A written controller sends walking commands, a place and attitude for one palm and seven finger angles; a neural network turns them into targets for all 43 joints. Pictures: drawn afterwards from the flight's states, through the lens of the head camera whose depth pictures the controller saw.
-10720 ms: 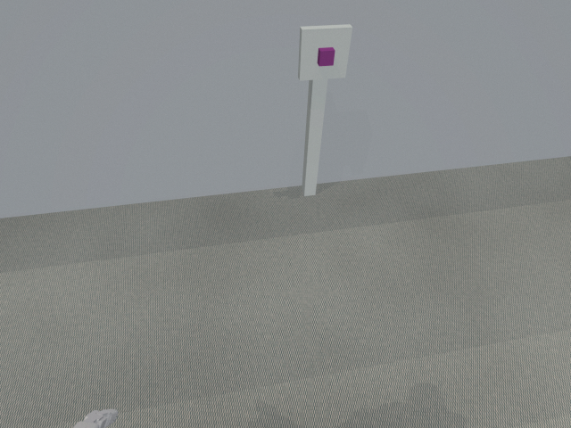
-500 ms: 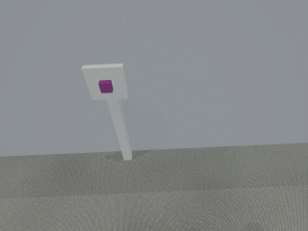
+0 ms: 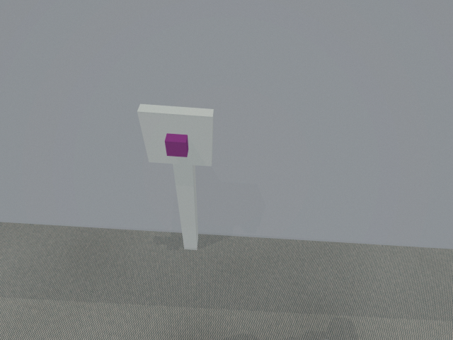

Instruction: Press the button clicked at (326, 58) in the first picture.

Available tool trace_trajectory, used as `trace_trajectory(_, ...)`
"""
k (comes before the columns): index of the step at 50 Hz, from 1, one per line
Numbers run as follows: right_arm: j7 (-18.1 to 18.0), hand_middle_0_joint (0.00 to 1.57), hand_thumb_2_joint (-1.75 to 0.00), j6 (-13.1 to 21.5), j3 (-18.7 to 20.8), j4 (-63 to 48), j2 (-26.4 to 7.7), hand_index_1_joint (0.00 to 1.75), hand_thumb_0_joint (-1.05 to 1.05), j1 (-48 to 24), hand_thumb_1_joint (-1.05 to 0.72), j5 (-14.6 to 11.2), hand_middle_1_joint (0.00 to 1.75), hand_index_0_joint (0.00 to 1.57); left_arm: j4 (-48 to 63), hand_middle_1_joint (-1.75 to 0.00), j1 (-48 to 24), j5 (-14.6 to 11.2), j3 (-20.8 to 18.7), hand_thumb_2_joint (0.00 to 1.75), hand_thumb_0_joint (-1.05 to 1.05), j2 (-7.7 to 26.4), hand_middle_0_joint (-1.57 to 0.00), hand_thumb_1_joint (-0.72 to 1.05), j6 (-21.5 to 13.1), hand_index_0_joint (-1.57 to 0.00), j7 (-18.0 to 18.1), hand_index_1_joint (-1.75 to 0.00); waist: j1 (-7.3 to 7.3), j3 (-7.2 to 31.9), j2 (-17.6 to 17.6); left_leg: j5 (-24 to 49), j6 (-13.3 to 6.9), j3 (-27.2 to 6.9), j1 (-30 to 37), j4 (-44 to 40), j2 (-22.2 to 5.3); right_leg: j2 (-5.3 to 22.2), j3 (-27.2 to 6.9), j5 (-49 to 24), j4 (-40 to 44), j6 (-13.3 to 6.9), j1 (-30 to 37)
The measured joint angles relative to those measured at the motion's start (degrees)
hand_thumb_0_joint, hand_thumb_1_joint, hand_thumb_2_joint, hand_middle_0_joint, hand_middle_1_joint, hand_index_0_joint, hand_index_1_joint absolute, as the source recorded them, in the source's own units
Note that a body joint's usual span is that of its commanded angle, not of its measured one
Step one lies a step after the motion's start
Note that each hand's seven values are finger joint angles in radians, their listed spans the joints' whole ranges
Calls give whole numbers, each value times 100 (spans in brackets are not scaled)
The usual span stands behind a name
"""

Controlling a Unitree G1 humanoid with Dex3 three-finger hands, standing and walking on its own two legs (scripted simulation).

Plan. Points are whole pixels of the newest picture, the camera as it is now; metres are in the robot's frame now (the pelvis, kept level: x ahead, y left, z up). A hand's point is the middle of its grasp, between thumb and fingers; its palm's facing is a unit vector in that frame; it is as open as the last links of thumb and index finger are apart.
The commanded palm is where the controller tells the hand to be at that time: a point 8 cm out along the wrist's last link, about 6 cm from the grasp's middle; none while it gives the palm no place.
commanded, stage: come to a stop and stand still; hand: left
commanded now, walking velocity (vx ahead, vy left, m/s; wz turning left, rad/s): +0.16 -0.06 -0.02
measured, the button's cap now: (177, 144) +0.56 +0.19 -0.03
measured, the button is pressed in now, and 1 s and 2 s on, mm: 0 0 0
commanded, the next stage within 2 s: look again from close up in 1.32 s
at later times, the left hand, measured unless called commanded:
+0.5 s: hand (155, 338) +0.15 +0.15 -0.16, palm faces +0.02 -0.97 -0.23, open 7.3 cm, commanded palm none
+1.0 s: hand out of the picture +0.00 +0.15 -0.16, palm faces +0.03 -0.98 -0.20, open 7.4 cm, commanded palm none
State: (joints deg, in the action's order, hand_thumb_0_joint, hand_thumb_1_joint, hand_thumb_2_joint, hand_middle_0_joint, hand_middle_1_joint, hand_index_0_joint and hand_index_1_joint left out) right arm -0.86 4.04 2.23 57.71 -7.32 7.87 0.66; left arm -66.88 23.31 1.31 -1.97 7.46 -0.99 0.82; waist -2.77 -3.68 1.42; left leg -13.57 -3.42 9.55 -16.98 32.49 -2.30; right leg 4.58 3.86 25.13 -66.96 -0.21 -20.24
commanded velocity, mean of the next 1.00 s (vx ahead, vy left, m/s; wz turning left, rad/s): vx -0.04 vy -0.02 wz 0.00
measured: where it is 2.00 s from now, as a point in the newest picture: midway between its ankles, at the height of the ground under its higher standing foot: outside the picture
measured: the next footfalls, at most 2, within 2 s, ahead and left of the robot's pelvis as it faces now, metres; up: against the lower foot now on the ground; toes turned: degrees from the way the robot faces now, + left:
right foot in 0.32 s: +0.16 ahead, -0.14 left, +0.00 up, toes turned -5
left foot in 0.62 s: +0.05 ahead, +0.11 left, +0.00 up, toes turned +4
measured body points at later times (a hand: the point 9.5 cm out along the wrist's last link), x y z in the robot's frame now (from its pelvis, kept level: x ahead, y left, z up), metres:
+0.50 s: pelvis +0.05 -0.02 +0.00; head +0.09 -0.04 +0.45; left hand +0.14 +0.20 -0.14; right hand +0.05 -0.24 -0.17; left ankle +0.02 +0.09 -0.70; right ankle +0.12 -0.14 -0.73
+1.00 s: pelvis +0.02 -0.01 +0.01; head +0.03 -0.03 +0.46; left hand +0.00 +0.21 -0.14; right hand +0.03 -0.23 -0.16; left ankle +0.01 +0.11 -0.73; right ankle +0.01 -0.12 -0.73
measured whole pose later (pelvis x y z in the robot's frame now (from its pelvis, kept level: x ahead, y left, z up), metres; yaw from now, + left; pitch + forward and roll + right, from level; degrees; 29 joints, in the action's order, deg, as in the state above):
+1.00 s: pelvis +0.02 -0.01 +0.01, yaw +0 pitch -1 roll +0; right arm -2.4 0.6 1.5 64.0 -8.7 15.6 0.4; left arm -66.3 17.2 0.6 -0.2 7.4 0.1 1.5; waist 0.4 -1.8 -1.6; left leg -14.0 0.5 3.7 -8.8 24.2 -1.4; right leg 0.4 2.5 14.9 -25.1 -0.8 -8.9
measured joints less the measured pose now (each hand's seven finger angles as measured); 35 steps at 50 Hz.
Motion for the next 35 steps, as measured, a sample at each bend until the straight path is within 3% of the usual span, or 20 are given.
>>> trace_trajectory(5, -96, 20, -90, 23, 85, 82, -165, 30, -4, 360, -96, -7, 30, 20, 423, -30, -587, 41, -114, 90, 0, 209, -20, 91, 46, -19, -3, -30, 146, 214, 16, 179, -75, 77, 555, -780, 174, 145, -13, -740, 408, 105, -796)
trace_trajectory(10, -104, 20, -90, -138, -16, 335, -132, 30, -2, 762, -94, 35, 30, 20, 733, -30, -1104, 23, -102, 90, 0, 311, -20, 91, 101, -19, 56, -30, 265, 287, 37, 148, -23, 9, 821, -1027, 259, 153, -91, -1133, 1694, 221, -689)
trace_trajectory(13, -109, 20, -90, -249, -55, 476, -37, 30, -1, 897, -93, 45, 30, 20, 802, -30, -1304, 3, -42, 90, 0, 296, -20, 91, 131, -19, 86, -30, 355, 218, 6, -31, 56, -28, 867, -849, 226, 64, -66, -1102, 2610, 226, -247)
trace_trajectory(16, -100, 20, -90, -346, -46, 559, 67, 30, 0, 1000, -92, 19, 30, 20, 845, -30, -1352, 4, 6, 90, 0, 282, -20, 91, 115, -19, 87, -30, 387, 171, 27, -326, 173, 34, 799, -463, 206, 8, -50, -1611, 3530, 137, 266)
trace_trajectory(19, -84, 20, -90, -453, 26, 531, 31, 30, 0, 950, -91, -32, 30, 20, 813, -30, -1424, 7, 69, 90, 0, 139, -20, 91, 103, -19, 88, -30, 497, 34, -238, -486, 306, -88, 582, -27, 41, -135, 21, -1238, 3423, -14, 222)
trace_trajectory(21, -89, 20, -90, -542, 70, 479, 0, 30, 0, 911, -91, -44, 30, 20, 832, -30, -1495, 2, 80, 90, 0, 50, -20, 91, 114, -19, 99, -30, 548, -60, -350, -1025, 404, -297, 328, 524, 40, -147, 104, -1193, 3371, -58, 166)
trace_trajectory(24, -97, 20, -90, -662, 110, 432, -40, 30, 0, 794, -91, -51, 30, 20, 923, -30, -1623, 24, 27, 90, -1, -3, -20, 92, 156, -20, 149, -30, 462, -190, -372, -1596, 470, -595, -62, 1513, 125, -127, 138, -1307, 3424, -83, 86)
trace_trajectory(26, -94, 20, -90, -690, 127, 384, -71, 30, 0, 708, -91, -55, 30, 20, 969, -30, -1677, 47, -6, 90, -1, -3, -20, 92, 199, -20, 164, -30, 405, -242, -338, -1677, 498, -694, -159, 1715, 149, -103, 139, -1417, 3500, -66, 40)
trace_trajectory(29, -79, 20, -90, -646, 128, 283, -110, 30, 0, 630, -91, -52, 30, 20, 1003, -30, -1672, 64, -48, 90, -1, 56, -20, 91, 252, -20, 161, -30, 348, -218, -223, -1376, 523, -711, -7, 1162, 134, -51, 115, -1550, 3537, 1, -80)
trace_trajectory(32, -74, 20, -90, -506, 108, 238, -118, 30, 0, 654, -91, -27, 30, 20, 950, -30, -1578, 11, -83, 90, 0, 165, -20, 91, 323, -20, 146, -30, 320, -110, -51, -550, 428, -666, 356, 177, 164, 8, 36, -1506, 3304, 92, -250)
trace_trajectory(35, -82, 20, -90, -476, 49, 285, -58, 30, 0, 772, -91, 43, 30, 19, 782, -30, -1363, -8, -107, 90, 0, 244, -20, 91, 419, -20, 107, -30, 270, 102, 71, -507, 247, -587, 519, -19, 212, -92, -173, -761, 3004, 102, -201)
